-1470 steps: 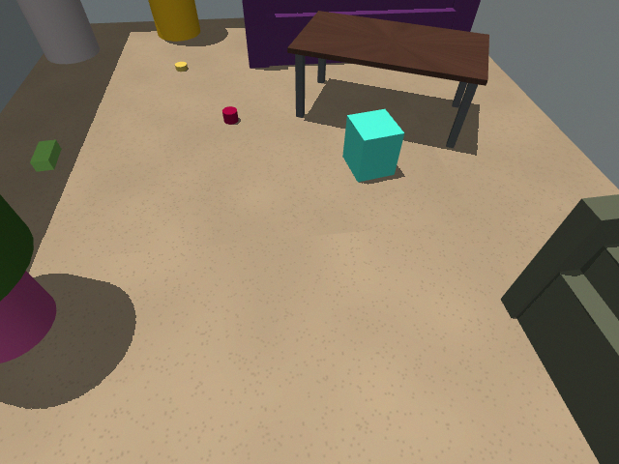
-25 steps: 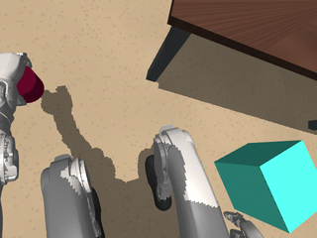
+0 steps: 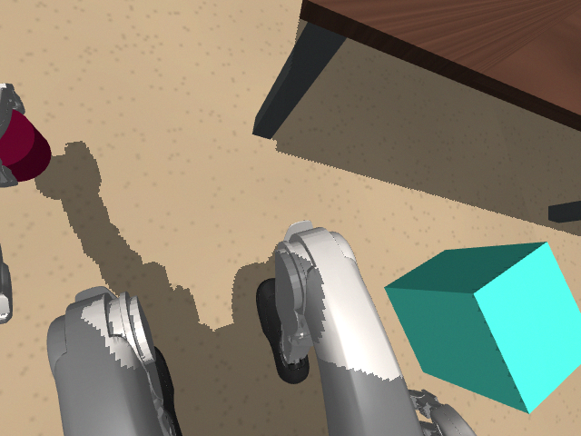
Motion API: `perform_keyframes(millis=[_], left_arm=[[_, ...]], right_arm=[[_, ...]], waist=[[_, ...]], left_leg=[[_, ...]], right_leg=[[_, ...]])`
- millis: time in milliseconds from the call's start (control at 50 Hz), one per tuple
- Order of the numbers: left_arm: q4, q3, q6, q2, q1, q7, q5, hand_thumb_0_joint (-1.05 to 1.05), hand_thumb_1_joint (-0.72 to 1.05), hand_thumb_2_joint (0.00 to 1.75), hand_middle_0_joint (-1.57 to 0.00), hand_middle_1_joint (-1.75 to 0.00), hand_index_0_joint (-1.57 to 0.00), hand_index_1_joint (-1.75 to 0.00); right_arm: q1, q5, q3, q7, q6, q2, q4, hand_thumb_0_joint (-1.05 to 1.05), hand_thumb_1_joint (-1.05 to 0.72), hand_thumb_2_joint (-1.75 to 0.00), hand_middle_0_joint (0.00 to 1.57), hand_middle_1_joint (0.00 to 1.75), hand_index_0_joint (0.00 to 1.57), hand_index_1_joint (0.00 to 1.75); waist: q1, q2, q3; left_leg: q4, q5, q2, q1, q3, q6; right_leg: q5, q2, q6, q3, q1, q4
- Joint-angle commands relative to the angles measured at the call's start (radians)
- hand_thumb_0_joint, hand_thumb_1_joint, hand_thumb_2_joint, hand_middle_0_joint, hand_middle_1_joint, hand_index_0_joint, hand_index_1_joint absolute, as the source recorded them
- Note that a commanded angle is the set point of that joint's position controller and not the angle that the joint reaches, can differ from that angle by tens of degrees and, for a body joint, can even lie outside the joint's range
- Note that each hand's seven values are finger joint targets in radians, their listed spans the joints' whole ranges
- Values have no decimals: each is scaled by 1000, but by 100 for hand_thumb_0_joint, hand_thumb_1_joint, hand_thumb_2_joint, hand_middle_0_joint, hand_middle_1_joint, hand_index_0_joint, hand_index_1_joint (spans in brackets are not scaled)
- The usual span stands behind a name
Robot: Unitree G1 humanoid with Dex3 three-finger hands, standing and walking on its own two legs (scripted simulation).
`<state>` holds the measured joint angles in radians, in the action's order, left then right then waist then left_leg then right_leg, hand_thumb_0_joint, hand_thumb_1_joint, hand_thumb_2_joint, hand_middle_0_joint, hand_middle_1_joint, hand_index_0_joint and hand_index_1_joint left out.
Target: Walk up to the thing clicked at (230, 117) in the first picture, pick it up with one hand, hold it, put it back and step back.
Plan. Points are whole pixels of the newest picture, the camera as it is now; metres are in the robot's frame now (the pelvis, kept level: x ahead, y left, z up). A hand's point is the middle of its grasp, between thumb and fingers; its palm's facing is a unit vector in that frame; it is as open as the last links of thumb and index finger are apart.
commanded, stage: lower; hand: left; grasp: from above
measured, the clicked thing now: (7, 145) +0.54 +0.22 -0.20
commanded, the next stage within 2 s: rest in 0.24 s
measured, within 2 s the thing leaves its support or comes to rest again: rests again in 1.50 s
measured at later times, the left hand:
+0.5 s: hand (11, 156) +0.53 +0.23 -0.22, palm faces -0.43 -0.03 -0.90, open 10.5 cm
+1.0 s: hand (20, 163) +0.53 +0.23 -0.26, palm faces -0.44 -0.06 -0.90, open 10.5 cm
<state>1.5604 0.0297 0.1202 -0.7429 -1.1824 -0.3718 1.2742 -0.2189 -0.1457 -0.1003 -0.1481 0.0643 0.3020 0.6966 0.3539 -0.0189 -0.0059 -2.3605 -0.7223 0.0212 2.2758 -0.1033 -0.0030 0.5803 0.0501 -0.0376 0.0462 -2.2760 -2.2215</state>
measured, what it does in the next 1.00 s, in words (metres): stands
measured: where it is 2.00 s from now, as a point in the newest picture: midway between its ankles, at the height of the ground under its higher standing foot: (227, 383)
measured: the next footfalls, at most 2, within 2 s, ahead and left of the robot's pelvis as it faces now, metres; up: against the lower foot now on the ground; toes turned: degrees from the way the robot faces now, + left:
none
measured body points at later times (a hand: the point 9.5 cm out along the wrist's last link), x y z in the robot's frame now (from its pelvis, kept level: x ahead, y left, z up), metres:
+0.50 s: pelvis +0.00 +0.00 -0.03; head +0.28 +0.06 +0.32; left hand +0.55 +0.23 -0.17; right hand -0.01 -0.27 -0.10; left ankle +0.07 +0.12 -0.31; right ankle +0.12 -0.13 -0.31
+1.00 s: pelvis +0.00 +0.01 -0.03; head +0.29 +0.08 +0.29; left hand +0.55 +0.23 -0.21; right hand -0.03 -0.26 -0.08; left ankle +0.07 +0.12 -0.31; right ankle +0.12 -0.13 -0.31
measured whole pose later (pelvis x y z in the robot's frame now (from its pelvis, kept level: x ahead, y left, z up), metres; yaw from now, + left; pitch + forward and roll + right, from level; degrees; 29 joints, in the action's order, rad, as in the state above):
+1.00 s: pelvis +0.00 +0.01 -0.03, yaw -5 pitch +32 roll -13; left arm 1.71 0.10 0.16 -0.96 -1.22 -0.52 1.35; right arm -0.22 -0.22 -0.22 -0.21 0.16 0.37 0.64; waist 0.45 0.07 0.15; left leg -2.50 -0.73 0.02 2.35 -0.19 -0.01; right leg 0.55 0.03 -0.05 0.11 -2.31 -2.29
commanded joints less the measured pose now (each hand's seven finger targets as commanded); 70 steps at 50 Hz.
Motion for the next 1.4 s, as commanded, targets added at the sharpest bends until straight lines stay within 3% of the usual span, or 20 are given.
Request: perform_keyframes(millis=[0, 20, 60, 80, 120, 200, 220, 240, 380, 460, 520, 580, 680, 720, 780, 900, 1040, 1160, 1240, 1380], left_arm=[[-86, -8, 4, -172, -352, -35, -8, 0, 56, 77, -99, -68, -98, -69], [-118, 23, 14, -214, -380, -43, -11, 0, 53, 77, -96, -69, -96, -70], [-62, 2, 18, -186, -362, -44, -1, 0, 54, 73, -96, -67, -96, -67], [-91, 36, 27, -242, -371, -52, 9, 0, 53, 75, -96, -68, -95, -68], [-86, 46, 37, -255, -379, -60, 19, 0, 54, 72, -96, -67, -96, -67], [-106, 26, 52, -247, -410, -83, 46, 0, 57, 70, -97, -68, -98, -67], [-119, 23, 52, -256, -415, -92, 50, 0, 57, 68, -96, -69, -98, -67], [-114, 48, 51, -290, -415, -103, 53, 0, 58, 70, -97, -70, -98, -69], [-71, 54, 24, -295, -384, -144, 56, 0, 60, 77, -97, -69, -99, -68], [14, 8, 3, -241, -368, -143, 32, 0, 57, 72, -95, -68, -97, -66], [-12, 61, 3, -331, -365, -147, 27, 0, 55, 72, -94, -67, -95, -66], [22, 64, 10, -312, -354, -135, 37, 0, 55, 70, -94, -67, -96, -65], [-17, 103, 31, -380, -347, -146, 56, 0, 58, 65, -93, -70, -97, -66], [-41, 102, 39, -398, -360, -156, 59, 0, 59, 70, -95, -71, -99, -68], [-4, 87, 47, -386, -373, -161, 64, 0, 61, 74, -99, -72, -101, -69], [11, 73, 47, -394, -345, -187, 68, 0, 64, 74, -99, -72, -102, -70], [35, 70, 33, -403, -366, -199, 66, 0, 62, 72, -97, -71, -100, -68], [45, 76, 30, -436, -348, -207, 68, 0, 61, 71, -97, -72, -100, -69], [65, 60, 27, -414, -360, -207, 59, 0, 63, 74, -99, -72, -101, -70], [62, 67, 28, -447, -360, -212, 52, 0, 62, 73, -98, -72, -100, -70]], right_arm=[[-245, 0, 65, 7, 0, 261, 1, 0, -91, -90, 20, 30, 20, 30], [-247, -2, 69, 9, 0, 268, 7, 0, -91, -90, 20, 30, 20, 30], [-248, -6, 58, 6, 6, 270, 0, 0, -91, -90, 20, 30, 20, 30], [-256, -9, 60, 5, 4, 274, 12, 0, -91, -90, 20, 30, 20, 30], [-259, -16, 58, 4, 8, 278, 5, 0, -91, -90, 20, 30, 20, 30], [-243, -26, 49, -2, 18, 281, -9, 0, -91, -90, 20, 30, 20, 30], [-243, -26, 47, -3, 20, 276, 2, 0, -91, -90, 20, 30, 20, 30], [-244, -30, 49, -5, 22, 287, 0, 0, -91, -90, 20, 30, 20, 30], [-251, -41, 35, -19, 42, 305, -1, 0, -90, -90, 20, 30, 20, 30], [-235, -39, 12, -31, 52, 303, -8, 0, -90, -90, 20, 30, 20, 30], [-241, -41, 7, -30, 57, 319, -13, 0, -90, -90, 20, 30, 20, 30], [-249, -52, -2, -36, 66, 338, -23, 0, -91, -90, 20, 30, 20, 30], [-255, -60, -10, -46, 67, 355, -41, 0, -91, -90, 20, 30, 20, 30], [-246, -60, -16, -47, 66, 348, -42, 0, -91, -90, 20, 30, 20, 30], [-238, -71, -30, -53, 77, 351, -42, 0, -91, -90, 20, 30, 20, 30], [-239, -69, -32, -59, 89, 365, -32, 0, -91, -90, 20, 30, 20, 30], [-237, -73, -46, -71, 104, 387, -43, 0, -91, -90, 20, 30, 20, 30], [-227, -70, -58, -78, 114, 389, -51, 0, -91, -90, 20, 30, 20, 30], [-216, -77, -71, -84, 128, 396, -60, 0, -91, -91, 20, 30, 20, 30], [-215, -75, -86, -85, 133, 401, -66, 0, -91, -91, 20, 30, 20, 30]], waist=[[56, -295, -665], [54, -281, -679], [65, -267, -628], [64, -297, -657], [65, -302, -663], [81, -352, -678], [68, -379, -707], [72, -384, -709], [83, -382, -675], [110, -355, -610], [95, -332, -627], [134, -314, -559], [127, -405, -607], [123, -411, -635], [157, -391, -553], [142, -424, -557], [177, -401, -508], [163, -437, -529], [190, -413, -485], [195, -400, -475]], left_leg=[[252, 219, 12, -405, 63, -20], [241, 218, 11, -393, 61, -23], [228, 205, 14, -375, 63, -23], [229, 207, 14, -373, 64, -21], [222, 202, 14, -388, 60, -19], [201, 216, 12, -419, 59, -13], [205, 221, 12, -435, 58, -12], [197, 228, 9, -441, 54, -11], [180, 245, 6, -417, 47, -12], [169, 208, 2, -382, 39, -19], [162, 219, 4, -343, 45, -24], [136, 234, 2, -345, 41, -20], [150, 285, -6, -436, 11, 0], [141, 269, -5, -422, 23, -7], [115, 228, -5, -377, 26, -13], [135, 238, -12, -406, 9, -5], [130, 246, -17, -398, -10, -8], [142, 262, -21, -424, -15, -3], [124, 231, -22, -406, -16, -8], [124, 224, -23, -379, -20, -13]], right_leg=[[-163, -50, 71, 103, 424, 173], [-169, -49, 69, 104, 431, 171], [-154, -45, 68, 105, 408, 168], [-156, -49, 68, 109, 427, 161], [-147, -48, 68, 114, 417, 152], [-165, -51, 70, 120, 408, 134], [-168, -54, 71, 121, 410, 129], [-176, -54, 70, 127, 401, 120], [-201, -55, 67, 138, 389, 107], [-176, -63, 66, 145, 362, 103], [-185, -63, 61, 141, 428, 110], [-191, -63, 66, 150, 399, 111], [-219, -60, 71, 171, 407, 93], [-218, -68, 69, 165, 441, 100], [-192, -67, 66, 171, 411, 104], [-202, -74, 68, 184, 412, 100], [-221, -72, 61, 193, 394, 94], [-231, -78, 64, 193, 424, 93], [-214, -76, 59, 197, 389, 92], [-211, -81, 56, 201, 420, 106]])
